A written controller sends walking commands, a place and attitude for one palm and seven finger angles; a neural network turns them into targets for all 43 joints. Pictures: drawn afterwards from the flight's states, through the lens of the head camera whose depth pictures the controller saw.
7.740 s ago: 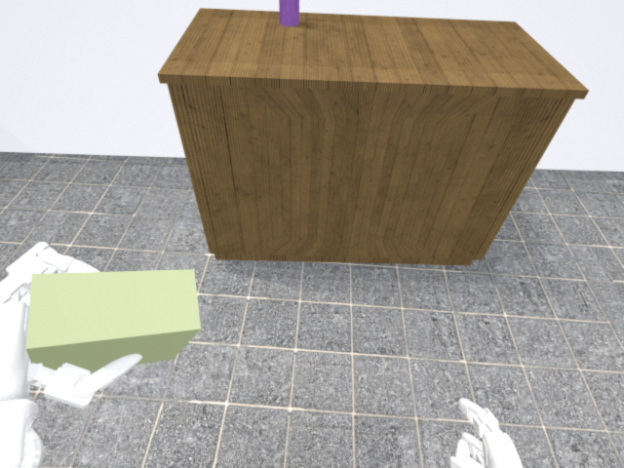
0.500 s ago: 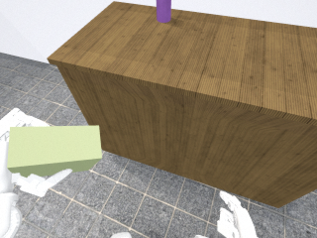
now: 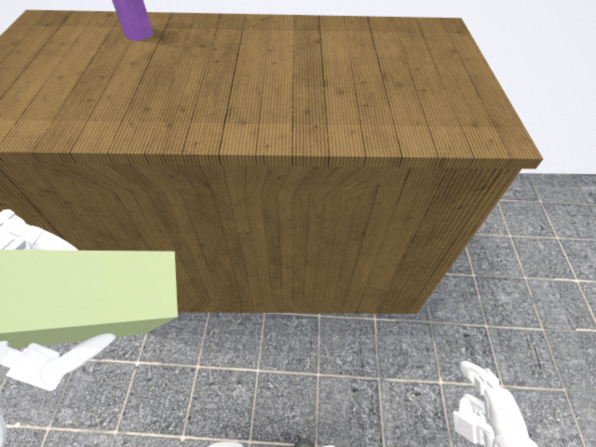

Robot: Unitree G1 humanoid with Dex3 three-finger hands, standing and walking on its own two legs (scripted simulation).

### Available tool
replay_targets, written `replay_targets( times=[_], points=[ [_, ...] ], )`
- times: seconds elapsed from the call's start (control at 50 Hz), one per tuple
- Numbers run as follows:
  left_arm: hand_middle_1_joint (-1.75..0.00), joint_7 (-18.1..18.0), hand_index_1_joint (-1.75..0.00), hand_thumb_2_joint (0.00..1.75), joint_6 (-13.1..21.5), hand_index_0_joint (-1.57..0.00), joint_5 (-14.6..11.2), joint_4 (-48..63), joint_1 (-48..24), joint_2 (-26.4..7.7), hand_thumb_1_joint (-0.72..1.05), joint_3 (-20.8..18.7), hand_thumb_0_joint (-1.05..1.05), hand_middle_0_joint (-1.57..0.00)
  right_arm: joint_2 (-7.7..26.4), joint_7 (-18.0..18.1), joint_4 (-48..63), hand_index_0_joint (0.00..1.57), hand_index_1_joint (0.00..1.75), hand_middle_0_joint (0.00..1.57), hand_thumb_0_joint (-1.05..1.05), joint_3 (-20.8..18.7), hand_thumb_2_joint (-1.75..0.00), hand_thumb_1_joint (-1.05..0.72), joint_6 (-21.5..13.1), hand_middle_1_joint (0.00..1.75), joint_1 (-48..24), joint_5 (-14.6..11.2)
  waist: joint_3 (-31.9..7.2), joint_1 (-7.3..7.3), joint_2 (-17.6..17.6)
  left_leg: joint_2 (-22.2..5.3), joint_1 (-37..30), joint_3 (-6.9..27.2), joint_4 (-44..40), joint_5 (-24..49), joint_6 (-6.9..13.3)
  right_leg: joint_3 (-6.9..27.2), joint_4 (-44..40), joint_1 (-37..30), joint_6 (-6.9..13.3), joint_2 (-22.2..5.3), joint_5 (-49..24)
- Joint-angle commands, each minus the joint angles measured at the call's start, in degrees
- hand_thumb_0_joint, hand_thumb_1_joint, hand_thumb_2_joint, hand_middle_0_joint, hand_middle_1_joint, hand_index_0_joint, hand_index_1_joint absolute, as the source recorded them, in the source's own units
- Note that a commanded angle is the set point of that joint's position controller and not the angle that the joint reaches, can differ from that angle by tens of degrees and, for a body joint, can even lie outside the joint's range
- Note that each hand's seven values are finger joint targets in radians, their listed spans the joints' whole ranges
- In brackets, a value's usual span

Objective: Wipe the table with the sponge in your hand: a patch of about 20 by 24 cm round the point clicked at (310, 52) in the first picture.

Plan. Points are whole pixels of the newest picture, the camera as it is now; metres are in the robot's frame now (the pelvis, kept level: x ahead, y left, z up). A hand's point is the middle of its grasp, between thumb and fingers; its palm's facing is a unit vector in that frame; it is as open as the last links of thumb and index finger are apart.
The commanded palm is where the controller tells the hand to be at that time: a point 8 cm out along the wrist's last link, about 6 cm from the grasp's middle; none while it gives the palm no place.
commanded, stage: turn to face it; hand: left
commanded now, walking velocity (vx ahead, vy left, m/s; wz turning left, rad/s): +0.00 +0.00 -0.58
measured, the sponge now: (113, 299) +0.23 +0.20 +0.14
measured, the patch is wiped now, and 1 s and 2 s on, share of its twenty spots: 0.00 0.00 0.00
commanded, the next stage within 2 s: take the last steps up to it in 0.46 s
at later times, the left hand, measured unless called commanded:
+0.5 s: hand (204, 318) +0.22 +0.10 +0.15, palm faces +0.07 -0.87 -0.49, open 10.5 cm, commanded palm +0.15 +0.19 +0.18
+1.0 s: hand (200, 370) +0.17 +0.10 +0.15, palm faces +0.18 -0.89 -0.42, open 10.6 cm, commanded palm +0.13 +0.15 +0.18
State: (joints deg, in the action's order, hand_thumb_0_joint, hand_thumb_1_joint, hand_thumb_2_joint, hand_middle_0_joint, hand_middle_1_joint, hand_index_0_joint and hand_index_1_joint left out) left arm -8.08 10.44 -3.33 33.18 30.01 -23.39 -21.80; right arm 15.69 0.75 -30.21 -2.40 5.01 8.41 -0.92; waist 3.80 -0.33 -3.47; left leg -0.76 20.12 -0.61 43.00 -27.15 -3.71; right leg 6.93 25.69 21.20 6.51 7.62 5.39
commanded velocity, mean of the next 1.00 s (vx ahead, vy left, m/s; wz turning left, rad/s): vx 0.14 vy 0.07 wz -0.17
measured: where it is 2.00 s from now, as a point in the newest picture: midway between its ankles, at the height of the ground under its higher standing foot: outside the picture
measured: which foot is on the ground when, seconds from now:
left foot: up 0.00-0.10, down 0.12-0.38, up 0.40-0.70, down 0.72-1.00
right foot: down 0.00-0.12, up 0.14-0.34, down 0.36-0.74, up 0.76-0.96, down 0.98-1.00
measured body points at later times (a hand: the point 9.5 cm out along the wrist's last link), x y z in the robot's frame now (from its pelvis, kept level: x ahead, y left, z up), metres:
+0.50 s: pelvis -0.08 -0.04 -0.01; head -0.01 -0.08 +0.43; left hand +0.21 +0.15 +0.18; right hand +0.02 -0.30 -0.13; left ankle -0.08 +0.12 -0.67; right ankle -0.04 -0.13 -0.74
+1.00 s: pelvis -0.10 -0.07 -0.01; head -0.11 -0.09 +0.44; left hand +0.15 +0.15 +0.17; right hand -0.01 -0.32 -0.12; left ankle -0.06 +0.07 -0.74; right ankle -0.13 -0.16 -0.74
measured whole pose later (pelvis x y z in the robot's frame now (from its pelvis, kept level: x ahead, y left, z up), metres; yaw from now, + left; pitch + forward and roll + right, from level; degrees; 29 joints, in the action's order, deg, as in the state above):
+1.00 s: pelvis -0.10 -0.07 -0.01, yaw -16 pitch -1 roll +1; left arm -8.5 11.1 1.1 22.5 24.5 -18.0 -17.2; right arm 9.7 3.3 -36.9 0.9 -5.9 14.7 0.1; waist 0.0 -1.6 1.9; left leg -3.1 15.3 -2.2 36.2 -20.1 -0.3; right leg -6.5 34.6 14.5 0.4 -1.3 20.3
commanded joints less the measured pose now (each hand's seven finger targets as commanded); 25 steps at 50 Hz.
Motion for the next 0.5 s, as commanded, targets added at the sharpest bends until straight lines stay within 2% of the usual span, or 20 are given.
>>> replay_targets(
  times=[0.0,0.04,0.06,0.08,0.1,0.12,0.14,0.16,0.2,0.24,0.26,0.3,0.32,0.34,0.36,0.38,0.4,0.42,0.44,0.48],
  points=[
    [-1.6,-1.36,-1.6,1.3,3.13,-1.2,0.08,11.27,-3.34,-9.73,0.1,-7.09,0.0,-1.2,3.23,-0.49,8.92,0.2,0.3,0.2,0.0,-0.42,-0.9,-0.9,-1.73,0.3,-2.96,0.1,-12.51,-1.81,-1.1,0.24,-4.25,-0.08,-7.24,-0.44,1.5,21.55,-11.16,-6.6,0.08,-17.15,6.31],
    [-1.6,-1.08,-1.6,1.3,3.65,-1.2,0.1,13.99,-6.32,-10.49,0.1,-6.71,0.0,-1.2,3.37,-0.61,8.45,0.2,0.3,0.2,0.0,-0.25,-0.9,-0.9,-1.87,0.3,-1.91,0.17,-13.45,-0.94,1.8,-1.52,-13.02,-0.18,-17.08,3.48,2.6,19.34,-9.08,-1.51,-1.78,-14.78,10.36],
    [-1.6,-0.69,-1.6,1.3,4.32,-1.2,0.25,13.37,-6.04,-10.02,0.1,-6.56,0.0,-1.2,3.34,-0.39,8.59,0.2,0.3,0.2,0.0,-0.26,-0.9,-0.9,-2.38,0.3,-1.52,0.48,-12.62,-0.6,5.55,-4.7,-18.29,1.55,-21.21,3.84,4.61,16.48,-4.96,4.35,-3.84,-11.09,11.69],
    [-1.6,-0.28,-1.6,1.3,4.73,-1.2,0.36,13.57,-7.01,-9.26,0.1,-6.28,0.0,-1.2,4.1,-0.18,9.16,0.2,0.3,0.2,0.0,-0.28,-0.9,-0.9,-2.7,0.3,-2.44,1.02,-9.83,-0.45,11.37,-13.1,-19.81,9.18,-25.66,3.64,7.98,10.54,3.85,11.55,-5.88,-5.98,16.3],
    [-1.6,-0.11,-1.6,1.3,4.8,-1.2,0.91,14.24,-7.72,-9.96,0.1,-7.16,0.0,-1.2,4.04,0.11,9.75,0.2,0.3,0.2,0.0,-0.49,-0.9,-0.9,-3.63,0.3,-3.14,0.91,-9.3,-1.18,19.68,-22.47,-17.82,14.61,-27.29,10.38,12.24,2.13,20.88,14.43,-8.01,-2.76,19.35],
    [-1.6,-0.36,-1.6,1.3,4.51,-1.2,1.77,14.22,-8.82,-10.58,0.1,-7.62,0.0,-1.2,2.57,0.36,10.4,0.2,0.3,0.2,0.0,-0.64,-0.9,-0.9,-4.75,0.3,-3.07,0.15,-8.54,-1.57,18.29,-25.51,-12.64,11.92,-26.81,19.58,13.86,-2.43,35.51,13.17,-8.94,-3.43,19.74],
    [-1.6,-0.48,-1.6,1.3,4.88,-1.2,1.72,14.31,-9.34,-13.45,0.1,-10.56,0.0,-1.2,1.41,0.35,9.51,0.2,0.3,0.2,0.0,-0.49,-0.9,-0.9,-5.51,0.3,-2.74,0.14,-10.12,-2.64,18.22,-25.2,-8.49,8.07,-26.71,18.64,13.44,-2.8,43.38,10.97,-8.97,-4.9,19.85],
    [-1.6,0.2,-1.6,1.3,4.23,-1.2,1.35,10.46,-5.75,-9.34,0.1,-8.13,0.0,-1.2,2.08,0.05,9.25,0.2,0.3,0.2,0.0,-0.82,-0.9,-0.9,-5.68,0.3,-2.46,0.35,-7.09,-2.13,18.18,-23.78,-4.55,4.01,-25.75,18.82,13.22,-3.52,44.37,10.89,-9.27,-6.39,19.91],
    [-1.6,0.49,-1.6,1.3,3.25,-1.2,0.81,10.39,-8.05,-5.34,0.1,-3.35,0.0,-1.2,2.76,-0.81,8.65,0.2,0.3,0.2,0.0,-0.35,-0.9,-0.9,-6.43,0.3,-1.97,-0.43,-1.75,-1.56,18.69,-21.13,-4.21,-3.07,-23.12,24.94,10.28,-6.67,33.52,9.63,-9.48,-8.94,20.74],
    [-1.6,0.11,-1.6,1.3,3.1,-1.2,1.02,10.66,-12.65,-4.93,0.1,-1.64,0.0,-1.2,3.29,-0.42,8.15,0.2,0.3,0.2,0.0,-0.1,-0.9,-0.9,-7.93,0.3,-0.4,-0.8,-1.17,-0.63,16.92,-19.63,-5.3,-5.78,-20.66,27.02,7.66,-10.62,22.59,4.33,-9.99,-8.04,20.01],
    [-1.6,-0.16,-1.6,1.3,2.87,-1.2,1.32,9.36,-13.08,-5.41,0.1,-1.51,0.0,-1.2,3.94,-0.29,7.78,0.2,0.3,0.2,0.0,-0.32,-0.9,-0.9,-8.66,0.3,0.27,-0.67,-1.79,-0.3,15.77,-19.57,-5.59,-4.68,-18.87,28.31,6.95,-12.23,18.13,1.2,-10.19,-7.24,19.01],
    [-1.6,-0.29,-1.6,1.3,2.48,-1.2,1.85,7.69,-15.22,-5.81,0.1,-1.67,0.0,-1.2,4.38,-0.1,7.17,0.2,0.3,0.2,0.0,-0.57,-0.9,-0.9,-9.7,0.3,0.79,-0.37,-4.11,-0.38,12.35,-17.8,-5.05,-5.61,-11.17,26.31,5.0,-14.57,8.04,-7.68,-9.97,-5.97,10.82],
    [-1.6,-0.42,-1.6,1.3,2.58,-1.2,2.07,7.51,-16.18,-7.01,0.1,-2.84,0.0,-1.2,3.92,-0.13,6.93,0.2,0.3,0.2,0.0,-0.56,-0.9,-0.9,-10.1,0.3,0.87,-0.6,-6.59,-0.65,8.66,-15.5,-5.2,-6.74,-4.22,23.48,3.95,-13.29,2.25,-11.56,-9.03,-7.26,4.4],
    [-1.6,-0.71,-1.6,1.3,2.57,-1.2,2.66,6.65,-16.43,-8.93,0.1,-3.78,0.0,-1.2,2.75,-0.03,6.69,0.2,0.3,0.2,0.0,-0.54,-0.9,-0.9,-10.25,0.3,1.36,-0.64,-8.54,0.18,-0.66,-10.33,-1.72,-8.48,6.3,15.07,1.89,-3.2,-0.89,-14.39,-5.18,-14.43,-7.84],
    [-1.6,-1.36,-1.6,1.3,3.07,-1.2,2.26,7.38,-14.89,-12.36,0.1,-7.29,0.0,-1.2,1.03,0.24,7.99,0.2,0.3,0.2,0.0,0.32,-0.9,-0.9,-10.43,0.3,-2.19,-0.39,-9.59,-0.98,-13.56,-2.99,10.22,-6.63,17.78,-7.63,-0.28,14.87,-2.93,-18.82,1.01,-25.37,-27.76],
    [-1.6,-1.84,-1.6,1.3,3.41,-1.2,1.45,7.54,-12.83,-13.45,0.1,-10.06,0.0,-1.2,0.85,0.64,7.2,0.2,0.3,0.2,0.0,0.49,-0.9,-0.9,-10.25,0.3,-3.36,-0.3,-11.53,-1.64,-12.63,-3.82,9.53,0.09,25.44,-8.25,-0.08,16.61,-4.17,-16.44,2.47,-28.64,-28.86],
    [-1.6,-1.33,-1.6,1.3,3.51,-1.2,0.96,10.21,-10.02,-12.45,0.1,-8.89,0.0,-1.2,1.84,0.44,7.17,0.2,0.3,0.2,0.0,-0.65,-0.9,-0.9,-9.57,0.3,-3.03,-0.53,-12.53,-1.1,-9.91,-4.34,7.63,3.1,27.52,-5.63,0.14,17.23,-4.84,-14.7,2.03,-27.09,-20.77],
    [-1.6,-1.53,-1.6,1.3,3.96,-1.2,0.51,12.26,-3.87,-13.6,0.1,-11.6,0.0,-1.2,0.28,0.34,7.41,0.2,0.3,0.2,0.0,0.39,-0.9,-0.9,-8.82,0.3,-4.03,-0.1,-12.19,-1.45,-3.63,-4.15,9.42,3.08,28.57,-2.82,0.03,16.13,-3.72,-14.91,3.18,-25.69,-17.48],
    [-1.6,-1.85,-1.6,1.3,4.73,-1.2,0.08,14.18,-0.12,-14.88,0.1,-14.21,0.0,-1.2,-0.08,-0.01,6.75,0.2,0.3,0.2,0.0,0.98,-0.9,-0.9,-8.01,0.3,-4.78,0.08,-15.29,-1.58,2.06,-4.31,10.21,2.83,25.18,-1.85,0.1,12.65,-1.37,-18.28,3.98,-24.84,-19.45],
    [-1.6,-2.22,-1.6,1.3,5.73,-1.2,-0.27,16.59,4.61,-13.29,0.1,-14.69,0.0,-1.2,-0.5,-0.28,7.03,0.2,0.3,0.2,0.0,1.3,-0.9,-0.9,-6.92,0.3,-4.59,0.22,-17.59,-0.33,2.27,-3.56,8.51,0.67,17.91,-0.09,0.04,7.48,-0.99,-19.82,3.16,-22.58,-20.98]
  ],
)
